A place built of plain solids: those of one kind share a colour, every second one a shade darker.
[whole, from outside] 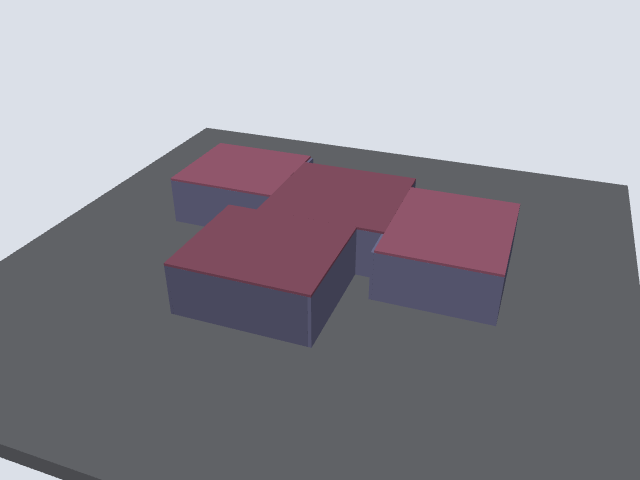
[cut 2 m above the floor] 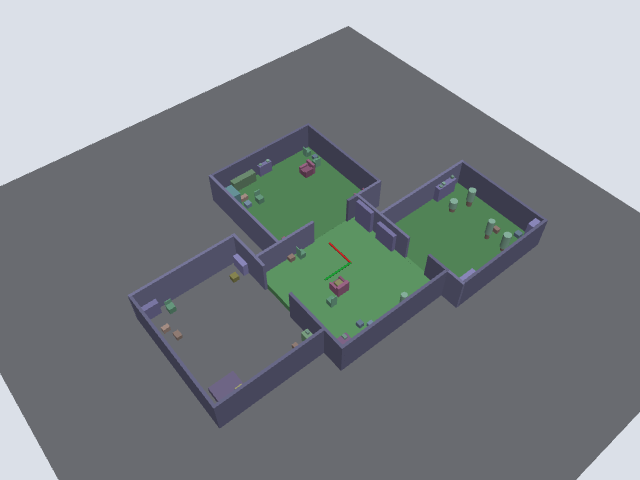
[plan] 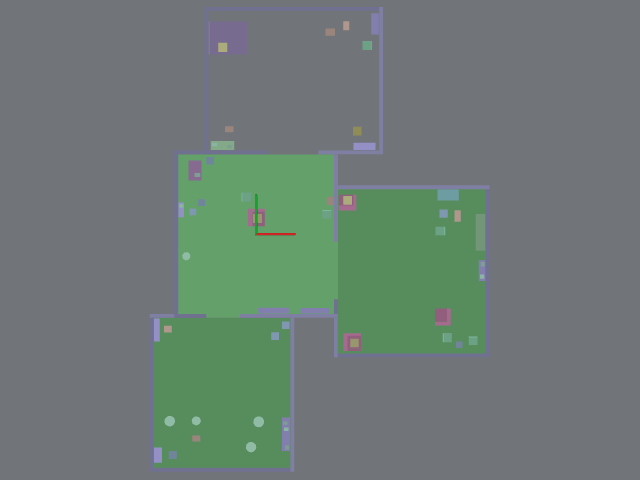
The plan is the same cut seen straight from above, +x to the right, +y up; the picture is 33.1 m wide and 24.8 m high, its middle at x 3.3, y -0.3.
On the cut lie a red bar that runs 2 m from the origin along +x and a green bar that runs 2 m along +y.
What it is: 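A storey of a house; a hub and three side rooms behind broad openings; the side rooms' floors lie 0.50 m, 0.114 m and not at all below the hub's; a bare drop, one riser, a flush line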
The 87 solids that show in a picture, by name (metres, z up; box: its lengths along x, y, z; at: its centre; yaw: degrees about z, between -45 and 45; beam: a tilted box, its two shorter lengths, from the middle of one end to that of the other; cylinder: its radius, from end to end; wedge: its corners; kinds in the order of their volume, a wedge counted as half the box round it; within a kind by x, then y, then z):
{
 "floor_1": {"box": [7.07, 7.75, 0.55], "at": [-1.77, -8.2, 0.23]},
 "floor_2": {"box": [1.74, 0.2, 0.55], "at": [-1.71, -4.22, 0.23]},
 "floor_3": {"box": [8.05, 8.25, 0.55], "at": [0.0, 0.0, 0.23]},
 "floor_4": {"box": [0.2, 2.97, 0.44], "at": [4.13, -1.88, 0.17]},
 "floor_5": {"box": [7.63, 8.49, 0.44], "at": [8.04, -1.92, 0.17]},
 "wall_1": {"box": [0.2, 7.95, 3.4], "at": [-5.4, -8.3, 1.65]},
 "wall_2": {"box": [1.28, 0.2, 3.4], "at": [-4.86, -4.22, 1.65]},
 "wall_3": {"box": [0.2, 8.25, 3.4], "at": [-4.13, 0.0, 1.65]},
 "wall_4": {"box": [1.65, 0.2, 3.4], "at": [-3.4, -4.22, 1.65]},
 "wall_5": {"box": [0.2, 7.42, 3.4], "at": [-2.57, 8.04, 1.65]},
 "wall_6": {"box": [4.85, 0.2, 3.4], "at": [-1.8, 4.22, 1.65]},
 "wall_7": {"box": [7.07, 0.2, 3.4], "at": [-1.77, -12.17, 1.65]},
 "wall_8": {"box": [5.06, 0.2, 3.4], "at": [1.7, -4.22, 1.65]},
 "wall_9": {"box": [0.2, 7.95, 3.4], "at": [1.87, -8.3, 1.65]},
 "wall_10": {"box": [8.83, 0.2, 3.4], "at": [1.95, 11.65, 1.65]},
 "wall_11": {"box": [1.0, 0.2, 3.4], "at": [3.73, 4.22, 1.65]},
 "wall_12": {"box": [0.2, 2.04, 3.4], "at": [4.13, -5.34, 1.65]},
 "wall_13": {"box": [0.2, 0.76, 3.4], "at": [4.13, -3.75, 1.65]},
 "wall_14": {"box": [0.2, 4.52, 3.4], "at": [4.13, 1.86, 1.65]},
 "wall_15": {"box": [2.33, 0.2, 3.4], "at": [5.39, 4.22, 1.65]},
 "wall_16": {"box": [0.2, 7.42, 3.4], "at": [6.46, 8.04, 1.65]},
 "wall_17": {"box": [7.83, 0.2, 3.4], "at": [8.14, -6.26, 1.65]},
 "wall_18": {"box": [7.83, 0.2, 3.4], "at": [8.14, 2.43, 1.65]},
 "wall_19": {"box": [0.2, 8.49, 3.4], "at": [11.96, -1.92, 1.65]},
 "roof_1": {"box": [7.47, 7.95, 0.16], "at": [-1.77, -8.3, 3.43]},
 "roof_2": {"box": [8.45, 8.65, 0.16], "at": [0.0, 0.0, 3.43]},
 "roof_3": {"box": [9.23, 7.42, 0.16], "at": [1.95, 8.04, 3.43]},
 "roof_4": {"box": [7.83, 8.89, 0.16], "at": [8.14, -1.92, 3.43]},
 "case_1": {"box": [0.31, 1.19, 1.92], "at": [-5.13, -4.95, 1.47]},
 "case_2": {"box": [0.42, 0.78, 2.02], "at": [-5.07, -11.41, 1.51]},
 "case_3": {"box": [0.29, 0.76, 1.05], "at": [-3.86, 1.26, 1.03]},
 "case_4": {"box": [1.58, 0.3, 1.5], "at": [0.9, -3.96, 1.25]},
 "case_5": {"box": [0.42, 1.73, 1.23], "at": [1.54, -10.34, 1.12]},
 "case_6": {"box": [1.5, 0.29, 1.9], "at": [3.04, -3.96, 1.45]},
 "case_7": {"box": [1.14, 0.38, 1.04], "at": [5.6, 4.53, 0.47]},
 "case_8": {"box": [0.39, 1.1, 1.15], "at": [6.14, 10.87, 0.53]},
 "case_9": {"box": [0.33, 1.08, 0.93], "at": [11.67, -1.88, 0.85]},
 "bed_1": {"box": [1.93, 1.71, 0.54], "at": [-1.42, 10.14, 0.22]},
 "armchair_1": {"box": [0.23, 0.91, 0.84], "at": [-0.31, 0.86, 0.93]},
 "armchair_2": {"box": [0.64, 0.61, 0.45], "at": [0.13, 0.86, 0.73]},
 "armchair_3": {"box": [0.64, 0.15, 0.63], "at": [0.13, 1.24, 0.82]},
 "armchair_4": {"box": [0.21, 0.92, 0.77], "at": [4.61, -5.58, 0.77]},
 "armchair_5": {"box": [0.91, 0.26, 0.9], "at": [4.72, 1.35, 0.84]},
 "armchair_6": {"box": [0.7, 0.14, 0.59], "at": [5.07, -5.97, 0.69]},
 "armchair_7": {"box": [0.7, 0.65, 0.42], "at": [5.07, -5.58, 0.6]},
 "armchair_8": {"box": [0.7, 0.14, 0.59], "at": [5.07, -5.18, 0.69]},
 "armchair_9": {"box": [0.19, 0.69, 0.59], "at": [9.34, -4.18, 0.69]},
 "armchair_10": {"box": [0.81, 0.19, 0.86], "at": [9.65, -4.62, 0.82]},
 "armchair_11": {"box": [0.43, 0.69, 0.44], "at": [9.65, -4.18, 0.61]},
 "armchair_12": {"box": [0.19, 0.69, 0.59], "at": [9.96, -4.18, 0.69]},
 "sideboard_1": {"box": [1.22, 0.47, 0.88], "at": [-1.74, 4.58, 0.39]},
 "sideboard_2": {"box": [0.49, 1.91, 0.85], "at": [11.59, 0.09, 0.82]},
 "wardrobe_1": {"box": [1.1, 0.57, 1.94], "at": [9.92, 2.02, 1.36]},
 "bush_1": {"cylinder": 0.27, "from": [-4.46, -9.66, 0.85], "to": [-4.46, -9.66, 2.03]},
 "bush_2": {"cylinder": 0.21, "from": [-3.61, -1.14, 1.0], "to": [-3.61, -1.14, 2.09]},
 "bush_3": {"cylinder": 0.23, "from": [-3.09, -9.64, 1.0], "to": [-3.09, -9.64, 2.2]},
 "bush_4": {"cylinder": 0.27, "from": [-0.26, -11.0, 1.03], "to": [-0.26, -11.0, 1.99]},
 "bush_5": {"cylinder": 0.28, "from": [0.14, -9.69, 0.87], "to": [0.14, -9.69, 1.45]},
 "chair_1": {"box": [0.044, 0.47, 0.9], "at": [-0.74, 1.92, 0.95]},
 "chair_2": {"box": [0.45, 0.47, 0.42], "at": [-0.49, 1.92, 0.71]},
 "chair_3": {"box": [0.47, 0.39, 0.4], "at": [3.65, 1.01, 0.7]},
 "chair_4": {"box": [0.47, 0.05, 0.92], "at": [3.65, 1.23, 0.96]},
 "chair_5": {"box": [0.45, 0.46, 0.5], "at": [5.72, 9.75, 0.2]},
 "chair_6": {"box": [0.46, 0.45, 0.46], "at": [9.49, 0.17, 0.62]},
 "chair_7": {"box": [0.05, 0.47, 0.77], "at": [9.66, -5.35, 0.77]},
 "chair_8": {"box": [0.42, 0.47, 0.45], "at": [9.9, -5.35, 0.62]},
 "chair_9": {"box": [0.46, 0.4, 0.43], "at": [11.21, -5.53, 0.6]},
 "toybox_1": {"box": [0.41, 0.35, 0.31], "at": [-4.55, -4.9, 0.66]},
 "toybox_2": {"box": [0.41, 0.32, 0.35], "at": [-3.1, -10.56, 0.68]},
 "toybox_3": {"box": [0.45, 0.32, 0.37], "at": [-1.39, 5.42, 0.14]},
 "toybox_4": {"box": [0.35, 0.42, 0.36], "at": [3.81, 1.72, 0.68]},
 "toybox_5": {"box": [0.5, 0.38, 0.35], "at": [3.83, 10.44, 0.12]},
 "toybox_6": {"box": [0.31, 0.47, 0.43], "at": [4.66, 10.77, 0.16]},
 "toybox_7": {"box": [0.33, 0.59, 0.31], "at": [10.41, 0.94, 0.54]},
 "basket_1": {"box": [0.42, 0.42, 0.3], "at": [-4.31, -11.4, 0.65]},
 "basket_2": {"box": [0.35, 0.35, 0.34], "at": [-2.82, 1.63, 0.67]},
 "basket_3": {"box": [0.4, 0.4, 0.35], "at": [-2.37, 3.79, 0.68]},
 "basket_4": {"box": [0.4, 0.4, 0.3], "at": [0.98, -5.27, 0.66]},
 "basket_5": {"box": [0.39, 0.39, 0.27], "at": [1.53, -4.7, 0.64]},
 "basket_6": {"box": [0.42, 0.42, 0.33], "at": [9.69, 1.06, 0.56]},
 "basket_7": {"box": [0.35, 0.35, 0.28], "at": [10.5, -5.71, 0.53]},
 "lowtable_1": {"box": [0.67, 1.03, 0.4], "at": [-3.15, 3.29, 0.7]},
 "cushion_1": {"box": [0.48, 0.48, 0.13], "at": [-1.73, 9.65, 0.55]},
 "cushion_2": {"box": [0.46, 0.46, 0.15], "at": [0.07, 0.81, 1.03]},
 "cushion_3": {"box": [0.45, 0.45, 0.1], "at": [4.73, 1.75, 0.87]},
 "cushion_4": {"box": [0.44, 0.44, 0.15], "at": [5.08, -5.63, 0.89]},
 "pouf_1": {"box": [0.45, 0.45, 0.42], "at": [5.22, 5.32, 0.16]}
}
